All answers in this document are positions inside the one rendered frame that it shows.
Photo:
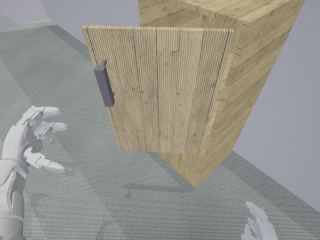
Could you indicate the cupboard door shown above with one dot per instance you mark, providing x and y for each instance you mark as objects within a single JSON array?
[{"x": 166, "y": 81}]

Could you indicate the robot left hand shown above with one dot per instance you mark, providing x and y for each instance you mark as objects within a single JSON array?
[{"x": 20, "y": 138}]

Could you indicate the robot right hand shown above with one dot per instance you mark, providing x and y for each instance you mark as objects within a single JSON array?
[{"x": 262, "y": 228}]

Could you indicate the handle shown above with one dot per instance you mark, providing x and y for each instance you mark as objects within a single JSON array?
[{"x": 103, "y": 81}]

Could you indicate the left robot forearm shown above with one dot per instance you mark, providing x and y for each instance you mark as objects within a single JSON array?
[{"x": 12, "y": 205}]

